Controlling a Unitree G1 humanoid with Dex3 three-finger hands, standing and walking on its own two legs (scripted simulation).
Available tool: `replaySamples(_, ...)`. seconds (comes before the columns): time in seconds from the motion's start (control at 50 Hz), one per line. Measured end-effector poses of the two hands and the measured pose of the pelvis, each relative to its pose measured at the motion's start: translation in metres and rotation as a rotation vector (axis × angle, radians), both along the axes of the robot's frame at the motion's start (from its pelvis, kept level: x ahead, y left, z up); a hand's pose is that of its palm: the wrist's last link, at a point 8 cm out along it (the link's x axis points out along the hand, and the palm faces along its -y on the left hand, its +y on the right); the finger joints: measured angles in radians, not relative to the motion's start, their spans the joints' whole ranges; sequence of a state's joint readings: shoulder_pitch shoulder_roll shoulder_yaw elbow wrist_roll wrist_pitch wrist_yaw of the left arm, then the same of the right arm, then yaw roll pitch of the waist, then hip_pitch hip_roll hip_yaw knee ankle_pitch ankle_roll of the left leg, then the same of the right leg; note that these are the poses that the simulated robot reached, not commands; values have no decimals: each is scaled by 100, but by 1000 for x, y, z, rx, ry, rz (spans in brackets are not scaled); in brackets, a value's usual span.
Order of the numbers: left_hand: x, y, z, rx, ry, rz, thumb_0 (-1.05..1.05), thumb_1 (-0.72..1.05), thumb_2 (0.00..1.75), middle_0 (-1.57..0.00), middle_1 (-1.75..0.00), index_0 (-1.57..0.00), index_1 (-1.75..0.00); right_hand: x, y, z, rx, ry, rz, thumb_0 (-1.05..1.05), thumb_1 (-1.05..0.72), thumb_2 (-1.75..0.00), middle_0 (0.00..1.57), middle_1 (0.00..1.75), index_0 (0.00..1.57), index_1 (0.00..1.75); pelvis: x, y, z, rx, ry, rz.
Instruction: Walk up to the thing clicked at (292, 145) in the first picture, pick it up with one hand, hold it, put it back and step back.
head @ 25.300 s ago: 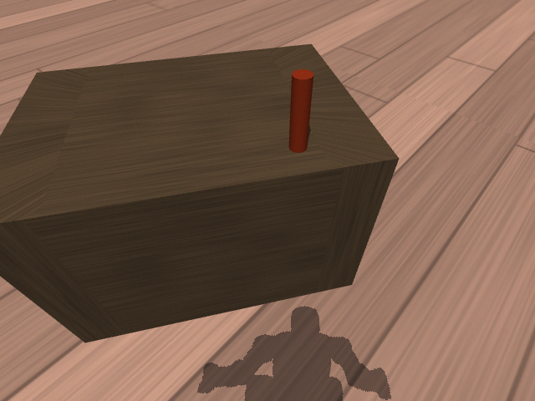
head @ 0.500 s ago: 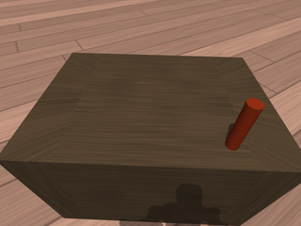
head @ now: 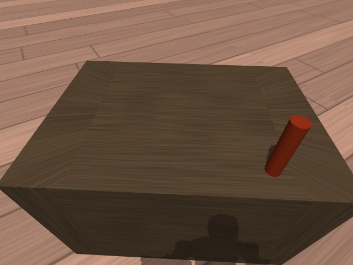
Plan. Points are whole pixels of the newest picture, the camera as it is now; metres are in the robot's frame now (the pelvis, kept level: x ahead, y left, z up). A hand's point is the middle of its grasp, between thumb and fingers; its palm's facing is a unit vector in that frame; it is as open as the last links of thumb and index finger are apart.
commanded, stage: home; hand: right
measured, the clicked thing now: (284, 149) +0.43 -0.27 +0.02
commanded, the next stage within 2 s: stand in 0.64 s
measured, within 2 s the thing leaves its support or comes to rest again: neither
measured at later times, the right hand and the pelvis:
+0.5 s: hand out of the picture +0.06 -0.25 -0.16, palm faces -0.04 +0.93 -0.35, open 17.4 cm; pelvis +0.00 +0.00 +0.00, yaw +0 degrees
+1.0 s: hand out of the picture +0.07 -0.26 -0.15, palm faces -0.03 +0.93 -0.35, open 14.1 cm; pelvis +0.00 +0.00 +0.00, yaw +0 degrees
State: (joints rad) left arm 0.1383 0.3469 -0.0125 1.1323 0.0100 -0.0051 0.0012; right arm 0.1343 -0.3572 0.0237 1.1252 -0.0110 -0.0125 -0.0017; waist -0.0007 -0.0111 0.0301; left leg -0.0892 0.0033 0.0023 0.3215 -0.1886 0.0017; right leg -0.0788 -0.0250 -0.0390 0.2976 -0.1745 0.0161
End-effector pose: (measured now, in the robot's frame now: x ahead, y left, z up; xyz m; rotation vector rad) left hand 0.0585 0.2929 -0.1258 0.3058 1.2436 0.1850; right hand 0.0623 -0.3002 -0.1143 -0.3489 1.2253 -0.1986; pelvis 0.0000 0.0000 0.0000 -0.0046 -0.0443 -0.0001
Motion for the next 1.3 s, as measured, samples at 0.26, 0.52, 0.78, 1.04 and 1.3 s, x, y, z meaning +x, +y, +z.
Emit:
replaySamples(0.26,3,1,1,0,-5,-1,1,90,90,-20,-30,-20,-29,-1,3,-1,7,1,0,-1,51,-7,6,6,6,6,-1,1,0,0,2,-1)
replaySamples(0.52,1,3,3,8,8,1,1,90,90,-20,-30,-20,-29,-4,3,-4,12,14,-8,-1,52,-7,6,6,6,6,0,1,0,4,6,-1)
replaySamples(0.78,5,-1,3,6,0,-2,1,90,90,-20,-30,-20,-29,0,0,-4,13,11,-7,-1,53,-6,6,6,6,6,2,-1,0,4,5,1)
replaySamples(1.04,8,-3,4,4,-14,-4,1,90,90,-20,-30,-20,-30,2,-2,-2,11,1,-8,-1,-2,-59,18,26,18,26,1,-3,1,3,4,0)
replaySamples(1.3,3,-3,4,9,3,1,1,90,90,-20,-30,-20,-30,-3,-1,-5,21,19,-14,0,-77,-88,20,30,20,30,1,-4,1,4,4,0)
